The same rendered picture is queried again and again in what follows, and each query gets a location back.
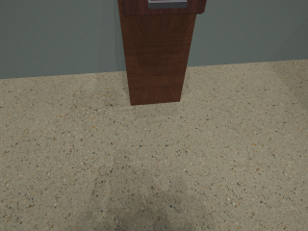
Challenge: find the cabinet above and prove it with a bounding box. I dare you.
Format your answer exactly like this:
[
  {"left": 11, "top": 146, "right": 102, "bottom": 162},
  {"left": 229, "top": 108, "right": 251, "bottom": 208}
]
[{"left": 117, "top": 0, "right": 196, "bottom": 106}]

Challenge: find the handle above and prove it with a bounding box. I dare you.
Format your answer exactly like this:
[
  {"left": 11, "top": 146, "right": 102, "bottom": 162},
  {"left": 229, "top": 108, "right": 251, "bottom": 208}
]
[{"left": 147, "top": 0, "right": 188, "bottom": 10}]

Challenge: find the drawer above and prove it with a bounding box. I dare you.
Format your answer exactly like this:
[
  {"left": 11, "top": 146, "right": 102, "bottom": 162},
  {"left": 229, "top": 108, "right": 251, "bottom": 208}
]
[{"left": 121, "top": 0, "right": 207, "bottom": 17}]

